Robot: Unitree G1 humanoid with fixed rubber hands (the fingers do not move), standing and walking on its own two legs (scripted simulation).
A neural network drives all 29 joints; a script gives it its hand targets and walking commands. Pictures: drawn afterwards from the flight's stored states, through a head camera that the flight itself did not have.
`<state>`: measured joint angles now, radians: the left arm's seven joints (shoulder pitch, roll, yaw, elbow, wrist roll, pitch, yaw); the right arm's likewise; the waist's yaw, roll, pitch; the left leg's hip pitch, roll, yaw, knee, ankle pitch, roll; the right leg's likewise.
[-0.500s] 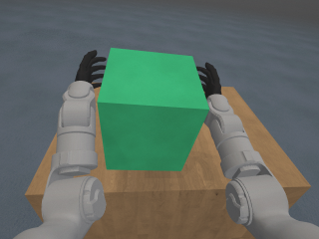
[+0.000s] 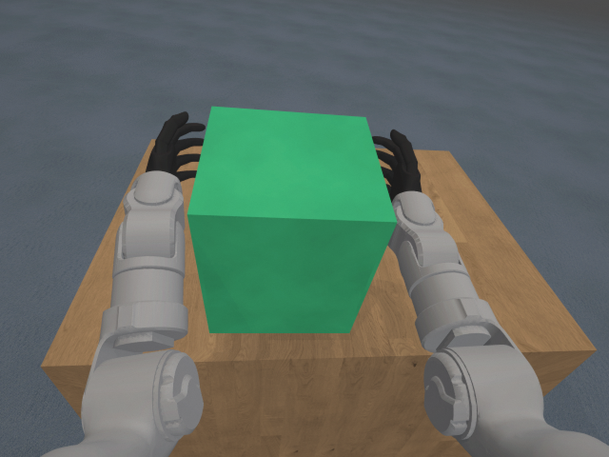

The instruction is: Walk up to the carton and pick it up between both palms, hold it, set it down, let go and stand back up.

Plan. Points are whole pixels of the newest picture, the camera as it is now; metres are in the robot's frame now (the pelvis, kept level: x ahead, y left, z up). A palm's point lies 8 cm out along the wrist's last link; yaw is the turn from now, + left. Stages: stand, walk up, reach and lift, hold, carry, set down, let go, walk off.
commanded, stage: set down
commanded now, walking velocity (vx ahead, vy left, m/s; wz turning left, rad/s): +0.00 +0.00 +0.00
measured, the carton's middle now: (285, 228) +0.41 +0.01 +0.13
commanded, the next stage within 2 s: none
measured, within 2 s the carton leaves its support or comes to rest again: rests again in 1.92 s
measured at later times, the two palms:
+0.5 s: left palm (175, 190) +0.42 +0.15 +0.19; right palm (400, 209) +0.40 -0.15 +0.18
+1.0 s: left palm (184, 206) +0.43 +0.15 +0.15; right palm (397, 227) +0.40 -0.15 +0.14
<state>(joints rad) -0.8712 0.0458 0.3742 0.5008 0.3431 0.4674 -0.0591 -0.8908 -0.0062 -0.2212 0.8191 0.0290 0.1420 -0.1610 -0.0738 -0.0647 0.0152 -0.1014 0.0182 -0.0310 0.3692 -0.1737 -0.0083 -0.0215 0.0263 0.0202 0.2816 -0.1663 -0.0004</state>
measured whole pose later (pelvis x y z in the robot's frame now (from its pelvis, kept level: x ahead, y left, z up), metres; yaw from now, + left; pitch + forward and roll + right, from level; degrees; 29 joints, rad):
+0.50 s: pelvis +0.01 +0.00 +0.00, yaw +0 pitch -5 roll -1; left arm -0.86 0.05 0.39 0.61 0.34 0.37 -0.07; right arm -0.84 0.05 -0.34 0.82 -0.10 0.09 -0.14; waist -0.07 -0.07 0.03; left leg -0.10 0.02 -0.03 0.37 -0.18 -0.01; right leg -0.02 0.03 0.02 0.28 -0.17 0.00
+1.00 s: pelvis +0.01 +0.00 +0.00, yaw +0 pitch -4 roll -1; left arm -0.85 0.05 0.41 0.71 0.34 0.28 -0.08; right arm -0.80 0.11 -0.44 0.81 -0.20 0.05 -0.13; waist -0.07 -0.07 0.05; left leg -0.10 0.02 -0.03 0.36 -0.19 -0.01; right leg -0.02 0.02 0.02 0.28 -0.18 0.00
